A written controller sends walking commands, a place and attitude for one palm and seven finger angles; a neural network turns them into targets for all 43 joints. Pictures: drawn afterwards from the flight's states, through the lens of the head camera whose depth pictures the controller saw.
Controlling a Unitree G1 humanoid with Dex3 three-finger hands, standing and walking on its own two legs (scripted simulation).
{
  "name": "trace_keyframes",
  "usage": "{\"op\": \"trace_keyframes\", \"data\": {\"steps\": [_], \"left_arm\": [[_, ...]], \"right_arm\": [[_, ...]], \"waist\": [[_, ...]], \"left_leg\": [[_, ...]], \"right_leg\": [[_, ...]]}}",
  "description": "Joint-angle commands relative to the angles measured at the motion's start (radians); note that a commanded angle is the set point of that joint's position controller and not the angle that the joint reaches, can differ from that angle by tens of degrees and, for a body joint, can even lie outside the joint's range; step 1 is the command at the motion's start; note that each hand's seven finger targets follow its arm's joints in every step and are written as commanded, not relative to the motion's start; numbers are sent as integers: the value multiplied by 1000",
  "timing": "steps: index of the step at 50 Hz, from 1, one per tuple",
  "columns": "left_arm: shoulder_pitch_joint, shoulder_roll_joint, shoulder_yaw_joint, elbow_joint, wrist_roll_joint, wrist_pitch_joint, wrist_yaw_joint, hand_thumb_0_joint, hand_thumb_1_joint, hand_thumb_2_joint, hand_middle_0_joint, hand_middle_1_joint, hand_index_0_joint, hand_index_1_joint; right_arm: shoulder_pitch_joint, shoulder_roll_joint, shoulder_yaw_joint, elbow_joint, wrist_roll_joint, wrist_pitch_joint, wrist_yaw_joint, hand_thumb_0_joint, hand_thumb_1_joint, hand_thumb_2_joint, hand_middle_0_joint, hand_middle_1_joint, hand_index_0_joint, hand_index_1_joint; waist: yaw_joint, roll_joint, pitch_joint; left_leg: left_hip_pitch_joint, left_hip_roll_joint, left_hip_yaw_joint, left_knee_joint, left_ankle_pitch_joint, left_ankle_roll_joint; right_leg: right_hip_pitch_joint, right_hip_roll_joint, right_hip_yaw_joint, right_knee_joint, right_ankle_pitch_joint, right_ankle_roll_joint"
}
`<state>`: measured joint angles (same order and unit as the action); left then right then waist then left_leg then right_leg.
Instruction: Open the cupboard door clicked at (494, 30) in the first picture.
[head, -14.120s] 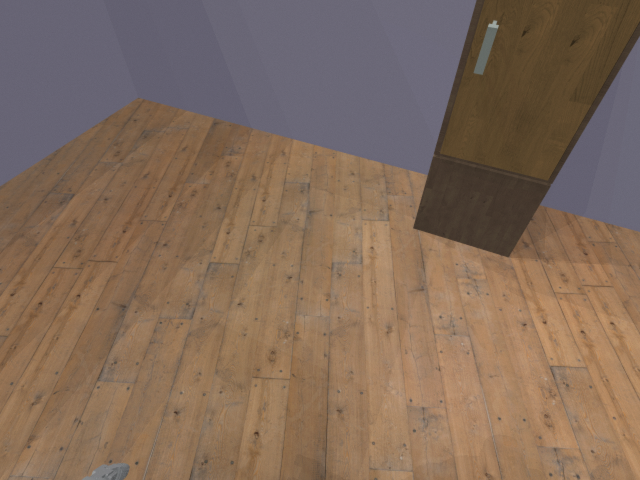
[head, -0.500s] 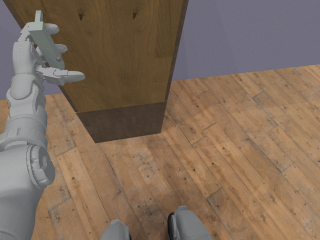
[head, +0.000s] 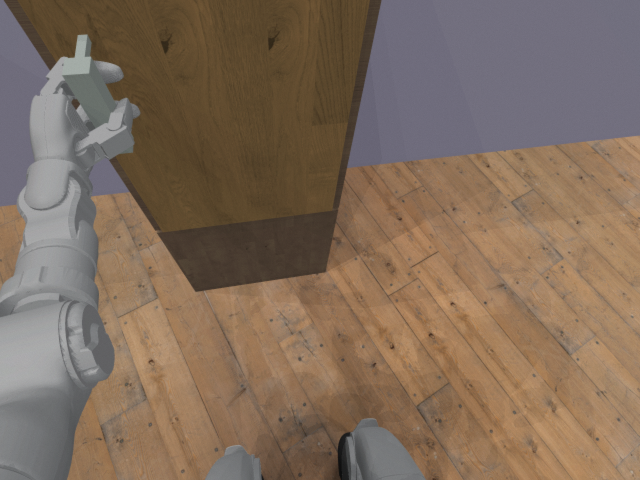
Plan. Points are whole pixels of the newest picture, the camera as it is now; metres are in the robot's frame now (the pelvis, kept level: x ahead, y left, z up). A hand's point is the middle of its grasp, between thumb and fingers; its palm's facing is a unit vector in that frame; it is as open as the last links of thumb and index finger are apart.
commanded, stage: close the thumb around the handle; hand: left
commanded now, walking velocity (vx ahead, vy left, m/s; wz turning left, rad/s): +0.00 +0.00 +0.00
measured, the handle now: (103, 97) +0.57 +0.22 +0.09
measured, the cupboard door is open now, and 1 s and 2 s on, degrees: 0 34 43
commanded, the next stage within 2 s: pull the door open along its arc in 0.02 s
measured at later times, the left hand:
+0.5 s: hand (127, 160) +0.47 +0.18 +0.09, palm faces +0.06 -1.00 +0.00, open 6.3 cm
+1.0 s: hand (214, 242) +0.36 +0.08 +0.10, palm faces +0.49 -0.87 +0.00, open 6.4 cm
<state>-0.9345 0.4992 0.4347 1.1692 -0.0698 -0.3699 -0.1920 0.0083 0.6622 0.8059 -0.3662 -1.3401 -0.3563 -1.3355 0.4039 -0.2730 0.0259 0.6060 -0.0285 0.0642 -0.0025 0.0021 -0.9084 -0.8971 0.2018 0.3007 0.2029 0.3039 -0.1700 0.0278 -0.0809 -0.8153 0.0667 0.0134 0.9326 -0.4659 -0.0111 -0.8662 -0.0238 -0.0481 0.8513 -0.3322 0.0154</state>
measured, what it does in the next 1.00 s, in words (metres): stands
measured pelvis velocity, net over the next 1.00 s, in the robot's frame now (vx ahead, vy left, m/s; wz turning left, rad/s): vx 0.01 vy -0.02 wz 0.04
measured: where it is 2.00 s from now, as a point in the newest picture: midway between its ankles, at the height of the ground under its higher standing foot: outside the picture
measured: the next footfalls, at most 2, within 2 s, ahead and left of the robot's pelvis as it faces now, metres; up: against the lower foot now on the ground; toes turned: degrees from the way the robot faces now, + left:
none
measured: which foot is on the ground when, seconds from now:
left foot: down 0.00-1.00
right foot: down 0.00-1.00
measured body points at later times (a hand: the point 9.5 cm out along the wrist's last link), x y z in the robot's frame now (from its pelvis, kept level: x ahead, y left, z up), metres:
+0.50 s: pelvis +0.01 +0.00 +0.01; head +0.10 +0.00 +0.45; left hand +0.46 +0.23 +0.09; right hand +0.03 -0.26 -0.11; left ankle -0.02 +0.12 -0.69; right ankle +0.03 -0.13 -0.69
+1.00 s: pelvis +0.01 -0.02 +0.02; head +0.05 -0.03 +0.47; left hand +0.33 +0.13 +0.10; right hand +0.20 -0.22 -0.08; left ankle -0.02 +0.12 -0.69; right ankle +0.03 -0.13 -0.69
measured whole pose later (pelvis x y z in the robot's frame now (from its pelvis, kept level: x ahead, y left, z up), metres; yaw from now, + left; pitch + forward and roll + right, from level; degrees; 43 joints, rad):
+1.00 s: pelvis +0.01 -0.02 +0.02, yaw +3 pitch +10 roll +0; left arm -0.19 -0.14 -0.08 0.31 0.09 -0.18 0.63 0.00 0.65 0.76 -0.31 -1.33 -0.32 -1.32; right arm 0.16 -0.17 0.00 0.58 -0.09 0.04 0.02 0.01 -0.91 -0.90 0.20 0.30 0.20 0.30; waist 0.01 0.03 -0.10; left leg -0.52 0.04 0.00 0.79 -0.43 -0.03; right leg -0.60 -0.05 -0.07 0.79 -0.36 0.00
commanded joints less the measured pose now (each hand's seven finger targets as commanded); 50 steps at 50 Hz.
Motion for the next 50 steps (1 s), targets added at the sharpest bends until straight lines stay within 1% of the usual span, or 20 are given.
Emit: {"op": "trace_keyframes", "data": {"steps": [1,4,6,7,14,16,18,19,23,25,27,28,29,31,34,35,38,39,44,50], "left_arm": [[-436,267,16,-191,-8,-69,1,0,900,900,-400,-1350,-400,-1350],[-458,278,18,-208,-3,-74,-1,0,900,900,-400,-1350,-400,-1350],[-429,303,40,-201,-3,-75,-4,0,900,900,-400,-1350,-400,-1350],[-465,250,-8,-209,-4,-72,-6,0,900,900,-400,-1350,-400,-1350],[-271,221,16,-261,-34,-76,-12,0,900,900,-400,-1350,-400,-1350],[-198,172,-6,-298,-54,-68,-17,0,900,900,-400,-1350,-400,-1350],[-122,148,-12,-357,-66,-61,-13,0,900,900,-400,-1350,-400,-1350],[-83,133,-19,-377,-71,-58,-10,0,900,900,-400,-1350,-400,-1350],[62,49,-62,-485,-89,-39,8,0,900,900,-400,-1350,-400,-1350],[146,14,-80,-587,-97,-39,22,0,900,900,-400,-1350,-400,-1350],[254,-48,-117,-665,-108,-31,35,0,900,900,-400,-1350,-400,-1350],[270,-84,11,-744,-174,-18,183,0,900,900,-400,-1350,-400,-1350],[320,-154,-68,-777,-144,-12,261,0,900,900,-400,-1350,-400,-1350],[402,-225,-107,-850,-91,0,388,0,900,900,-400,-1350,-400,-1350],[397,-310,-180,-934,-7,14,555,0,900,900,-400,-1350,-400,-1350],[387,-357,-216,-961,21,20,607,0,900,900,-400,-1350,-400,-1350],[397,-473,-318,-984,112,54,748,0,900,900,-400,-1350,-400,-1350],[394,-495,-353,-991,140,65,779,0,900,900,-400,-1350,-400,-1350],[411,-610,-518,-1058,215,102,816,0,900,900,-400,-1350,-400,-1350],[532,-712,-628,-1142,206,131,815,0,900,900,-400,-1350,-400,-1350]], "right_arm": [[183,-170,-60,-38,1,-16,-13,0,-900,-900,200,300,200,300],[184,-172,-61,-40,1,-17,-16,0,-900,-900,200,300,200,300],[181,-171,-61,-43,1,-16,-17,0,-900,-900,200,300,200,300],[175,-167,-59,-40,2,-17,-16,0,-900,-900,200,300,200,300],[163,-166,-67,-71,5,-15,-6,0,-900,-900,200,300,200,300],[146,-160,-71,-82,11,-14,-1,0,-900,-900,200,300,200,300],[128,-156,-75,-100,17,-14,4,0,-900,-900,200,300,200,300],[125,-156,-77,-106,19,-14,4,0,-900,-900,200,300,200,300],[80,-144,-82,-128,31,-17,9,0,-900,-900,200,300,200,300],[60,-132,-85,-140,34,-25,11,0,-900,-900,200,300,200,300],[31,-123,-83,-153,40,-37,17,0,-900,-900,200,300,200,300],[-20,-95,-84,-165,38,-49,21,0,-900,-900,200,300,200,300],[-39,-94,-79,-162,31,-63,26,0,-900,-900,200,300,200,300],[-54,-83,-82,-155,19,-77,38,0,-900,-900,200,300,200,300],[-82,-74,-87,-148,-6,-87,42,0,-900,-900,200,300,200,300],[-101,-63,-86,-146,-13,-89,41,0,-900,-900,200,300,200,300],[-154,-43,-81,-140,-35,-88,38,0,-900,-900,200,300,200,300],[-162,-42,-81,-139,-43,-87,33,0,-900,-900,200,300,200,300],[-214,-23,-80,-138,-57,-70,12,0,-900,-900,200,300,200,300],[-268,-2,-72,-149,-55,-62,5,0,-900,-900,200,300,200,300]], "waist": [[-13,76,-465],[-16,74,-483],[-1,92,-499],[-22,105,-488],[35,68,-518],[46,37,-495],[68,55,-505],[70,26,-499],[95,14,-430],[115,38,-456],[129,13,-418],[201,-14,-394],[177,-21,-363],[175,-7,-349],[160,-76,-348],[161,-44,-349],[162,-36,-317],[151,-81,-312],[137,-98,-319],[151,-86,-300]], "left_leg": [[201,-51,-21,-92,403,28],[204,-54,-23,-94,396,32],[206,-53,-22,-93,412,27],[215,-53,-20,-90,404,28],[223,-54,-11,-109,438,28],[211,-53,0,-123,424,28],[225,-55,9,-138,434,27],[225,-55,7,-142,445,29],[227,-54,20,-177,425,26],[266,-53,22,-185,486,25],[270,-51,26,-199,489,22],[230,-62,26,-212,445,8],[239,-59,21,-221,420,5],[258,-59,24,-225,443,0],[271,-58,24,-225,425,0],[280,-59,26,-228,413,-2],[290,-62,23,-236,379,-4],[292,-61,17,-237,362,0],[332,-61,18,-229,353,6],[359,-66,14,-226,364,7]], "right_leg": [[332,54,15,-51,365,-25],[343,54,18,-50,365,-26],[355,52,19,-45,377,-27],[325,53,18,-49,365,-24],[400,56,12,-47,410,-33],[424,55,12,-59,416,-29],[450,55,12,-64,426,-33],[462,55,9,-65,436,-34],[477,51,3,-82,424,-34],[505,47,4,-81,455,-36],[517,44,-2,-90,459,-37],[528,50,-20,-111,417,-33],[516,50,-26,-115,383,-32],[513,43,-32,-108,384,-34],[535,35,-29,-118,379,-34],[532,31,-24,-118,367,-35],[511,20,-29,-122,307,-39],[509,21,-29,-133,289,-37],[515,11,-19,-146,294,-41],[544,7,-19,-153,316,-45]]}}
